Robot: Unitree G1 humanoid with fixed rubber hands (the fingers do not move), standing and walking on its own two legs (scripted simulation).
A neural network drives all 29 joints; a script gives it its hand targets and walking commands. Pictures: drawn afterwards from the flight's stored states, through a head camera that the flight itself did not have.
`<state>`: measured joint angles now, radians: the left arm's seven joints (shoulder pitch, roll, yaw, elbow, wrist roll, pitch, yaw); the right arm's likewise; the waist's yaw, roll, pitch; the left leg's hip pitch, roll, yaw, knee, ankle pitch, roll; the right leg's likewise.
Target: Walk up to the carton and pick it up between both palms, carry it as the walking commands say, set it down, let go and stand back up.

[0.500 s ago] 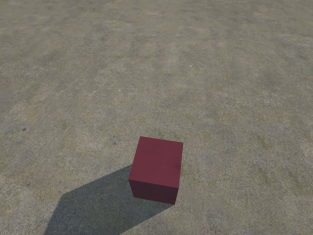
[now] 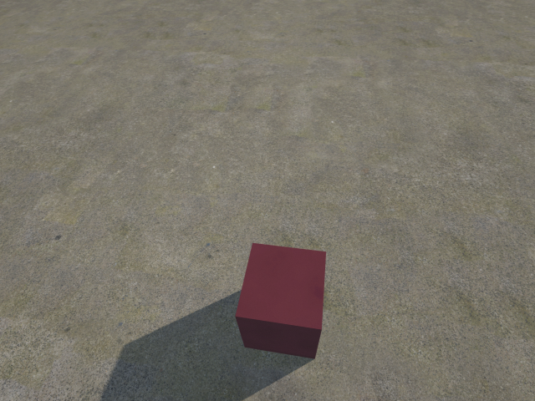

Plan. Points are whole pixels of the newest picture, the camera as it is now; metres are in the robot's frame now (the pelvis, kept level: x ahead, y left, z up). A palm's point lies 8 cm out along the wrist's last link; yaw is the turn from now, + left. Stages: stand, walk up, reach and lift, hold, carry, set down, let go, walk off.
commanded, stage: walk up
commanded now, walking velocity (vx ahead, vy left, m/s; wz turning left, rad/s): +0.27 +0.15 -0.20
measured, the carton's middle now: (283, 301) +0.54 +0.03 -0.63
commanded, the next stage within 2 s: stand in 1.96 s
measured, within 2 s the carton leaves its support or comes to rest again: neither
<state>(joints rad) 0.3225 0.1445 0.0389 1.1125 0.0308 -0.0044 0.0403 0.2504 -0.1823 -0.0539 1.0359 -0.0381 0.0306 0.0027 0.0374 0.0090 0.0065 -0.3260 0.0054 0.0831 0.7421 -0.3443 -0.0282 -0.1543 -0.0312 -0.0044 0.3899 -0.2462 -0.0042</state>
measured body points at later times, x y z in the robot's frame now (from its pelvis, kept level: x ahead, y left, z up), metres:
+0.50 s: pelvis +0.11 +0.11 +0.01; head +0.14 +0.15 +0.45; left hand +0.17 +0.36 -0.16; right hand +0.07 -0.13 -0.12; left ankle +0.11 +0.20 -0.75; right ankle +0.10 -0.07 -0.65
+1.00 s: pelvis +0.13 +0.02 -0.01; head +0.17 -0.01 +0.43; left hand +0.26 +0.27 -0.14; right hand +0.16 -0.26 -0.17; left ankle +0.10 +0.16 -0.68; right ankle +0.18 -0.11 -0.75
